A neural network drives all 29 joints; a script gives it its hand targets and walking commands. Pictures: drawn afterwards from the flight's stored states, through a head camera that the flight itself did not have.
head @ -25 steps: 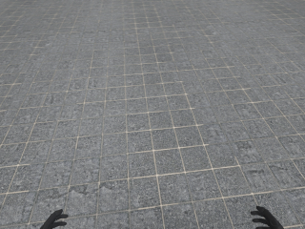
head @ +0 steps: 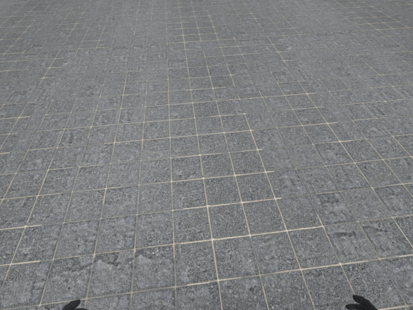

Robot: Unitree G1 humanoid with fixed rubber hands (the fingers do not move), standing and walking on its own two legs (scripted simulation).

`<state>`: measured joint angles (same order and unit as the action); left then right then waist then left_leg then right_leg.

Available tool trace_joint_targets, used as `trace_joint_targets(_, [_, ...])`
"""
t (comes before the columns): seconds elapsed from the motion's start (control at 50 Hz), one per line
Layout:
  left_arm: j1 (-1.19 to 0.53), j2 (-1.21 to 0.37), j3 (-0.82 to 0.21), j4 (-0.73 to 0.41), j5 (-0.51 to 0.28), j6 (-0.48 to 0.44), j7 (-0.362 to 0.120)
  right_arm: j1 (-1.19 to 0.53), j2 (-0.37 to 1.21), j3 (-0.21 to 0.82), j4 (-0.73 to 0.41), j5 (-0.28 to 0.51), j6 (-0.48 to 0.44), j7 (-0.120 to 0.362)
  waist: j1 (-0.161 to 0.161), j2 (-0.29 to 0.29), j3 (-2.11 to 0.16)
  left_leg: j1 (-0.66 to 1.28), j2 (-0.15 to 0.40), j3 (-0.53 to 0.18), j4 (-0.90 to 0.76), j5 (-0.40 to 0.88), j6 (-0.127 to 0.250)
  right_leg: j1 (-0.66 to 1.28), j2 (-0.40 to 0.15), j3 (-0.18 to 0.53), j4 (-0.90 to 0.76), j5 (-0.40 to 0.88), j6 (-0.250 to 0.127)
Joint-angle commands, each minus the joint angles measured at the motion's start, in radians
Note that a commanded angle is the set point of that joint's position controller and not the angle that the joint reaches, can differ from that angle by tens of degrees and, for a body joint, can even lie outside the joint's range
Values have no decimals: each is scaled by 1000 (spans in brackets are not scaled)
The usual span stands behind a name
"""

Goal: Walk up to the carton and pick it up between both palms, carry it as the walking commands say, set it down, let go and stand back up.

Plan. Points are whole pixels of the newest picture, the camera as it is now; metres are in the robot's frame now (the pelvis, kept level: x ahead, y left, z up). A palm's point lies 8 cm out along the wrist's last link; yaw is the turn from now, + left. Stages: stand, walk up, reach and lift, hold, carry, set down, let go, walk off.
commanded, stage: stand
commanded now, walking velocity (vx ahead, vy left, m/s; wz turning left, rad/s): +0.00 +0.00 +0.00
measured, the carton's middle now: out of the picture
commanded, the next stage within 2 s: walk up in 0.68 s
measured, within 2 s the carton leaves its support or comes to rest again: neither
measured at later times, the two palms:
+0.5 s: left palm out of the picture +0.10 +0.31 -0.10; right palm out of the picture +0.10 -0.31 -0.10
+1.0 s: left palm out of the picture +0.11 +0.29 -0.11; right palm out of the picture +0.08 -0.32 -0.12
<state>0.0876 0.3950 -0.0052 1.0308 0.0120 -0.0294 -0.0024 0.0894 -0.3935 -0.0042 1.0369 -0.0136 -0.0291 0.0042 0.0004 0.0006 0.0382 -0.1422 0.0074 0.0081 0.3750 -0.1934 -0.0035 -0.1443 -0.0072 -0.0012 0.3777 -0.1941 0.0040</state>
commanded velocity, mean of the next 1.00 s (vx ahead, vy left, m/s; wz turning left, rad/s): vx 0.01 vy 0.00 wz -0.07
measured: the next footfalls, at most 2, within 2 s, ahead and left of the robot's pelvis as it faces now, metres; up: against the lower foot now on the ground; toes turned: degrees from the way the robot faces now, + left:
left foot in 1.64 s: +0.05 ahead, +0.08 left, +0.00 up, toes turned -23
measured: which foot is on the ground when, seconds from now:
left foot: down 0.00-1.00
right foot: down 0.00-1.00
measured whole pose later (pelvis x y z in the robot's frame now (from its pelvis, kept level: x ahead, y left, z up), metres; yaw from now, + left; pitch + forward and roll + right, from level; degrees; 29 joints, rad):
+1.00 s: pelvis +0.00 -0.01 -0.01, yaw -5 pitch -2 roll +1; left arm 0.12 0.36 0.06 0.95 0.01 0.06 -0.02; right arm 0.08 -0.36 -0.06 0.97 -0.01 0.03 -0.04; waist 0.02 0.00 0.10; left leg -0.18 0.05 0.09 0.48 -0.26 -0.01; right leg -0.36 -0.01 -0.02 0.82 -0.44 0.02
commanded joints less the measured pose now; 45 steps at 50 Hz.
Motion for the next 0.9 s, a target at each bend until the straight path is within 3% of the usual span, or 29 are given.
trace_joint_targets(0.0, [-45,172,31,-37,-1,-9,5,-44,-171,-31,-37,1,-9,-4,0,-1,-50,4,112,-99,-74,67,33,-3,-112,98,-75,68,-36])
trace_joint_targets(0.84, [-38,178,34,-15,-2,0,9,-38,-177,-32,-15,2,0,-9,-1,0,-59,39,121,-93,-92,139,30,29,-121,92,-94,137,-31])
trace_joint_targets(0.86, [-78,101,96,-60,-4,57,-24,106,-138,-70,5,25,48,-43,-42,-31,5,52,233,-135,-97,-98,51,-153,-49,-9,92,-33,-6])
trace_joint_targets(0.88, [-8,58,73,-77,6,58,-25,78,-146,-94,-24,14,55,-44,-33,158,44,58,254,-57,-25,207,71,-186,-62,32,224,270,-5])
